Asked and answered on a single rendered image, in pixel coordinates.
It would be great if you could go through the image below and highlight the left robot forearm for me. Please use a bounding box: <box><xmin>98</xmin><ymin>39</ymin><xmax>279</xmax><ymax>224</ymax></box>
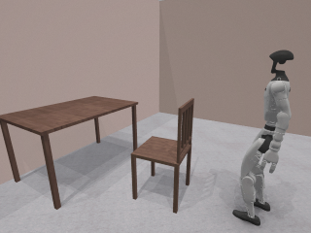
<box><xmin>269</xmin><ymin>113</ymin><xmax>290</xmax><ymax>151</ymax></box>

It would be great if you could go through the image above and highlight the left robot thigh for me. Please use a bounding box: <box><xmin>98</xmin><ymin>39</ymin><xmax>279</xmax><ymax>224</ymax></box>
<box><xmin>240</xmin><ymin>136</ymin><xmax>273</xmax><ymax>184</ymax></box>

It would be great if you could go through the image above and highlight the robot thigh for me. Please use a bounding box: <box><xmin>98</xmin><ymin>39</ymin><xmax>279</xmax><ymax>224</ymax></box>
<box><xmin>240</xmin><ymin>136</ymin><xmax>273</xmax><ymax>184</ymax></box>
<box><xmin>252</xmin><ymin>131</ymin><xmax>264</xmax><ymax>175</ymax></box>

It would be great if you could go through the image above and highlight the left robot upper arm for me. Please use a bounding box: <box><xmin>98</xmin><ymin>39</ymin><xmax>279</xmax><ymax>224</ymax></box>
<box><xmin>270</xmin><ymin>81</ymin><xmax>292</xmax><ymax>119</ymax></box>

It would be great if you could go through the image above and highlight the left robot hand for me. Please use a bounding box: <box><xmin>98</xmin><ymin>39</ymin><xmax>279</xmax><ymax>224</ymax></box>
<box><xmin>259</xmin><ymin>149</ymin><xmax>279</xmax><ymax>174</ymax></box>

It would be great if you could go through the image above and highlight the right robot thigh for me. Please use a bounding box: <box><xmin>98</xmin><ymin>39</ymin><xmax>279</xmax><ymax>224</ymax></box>
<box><xmin>252</xmin><ymin>131</ymin><xmax>264</xmax><ymax>175</ymax></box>

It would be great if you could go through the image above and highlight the chair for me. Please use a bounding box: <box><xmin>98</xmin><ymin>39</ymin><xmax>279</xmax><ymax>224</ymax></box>
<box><xmin>130</xmin><ymin>98</ymin><xmax>194</xmax><ymax>214</ymax></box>

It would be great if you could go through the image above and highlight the table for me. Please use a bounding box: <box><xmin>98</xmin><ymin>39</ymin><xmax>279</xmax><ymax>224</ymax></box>
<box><xmin>0</xmin><ymin>96</ymin><xmax>139</xmax><ymax>210</ymax></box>

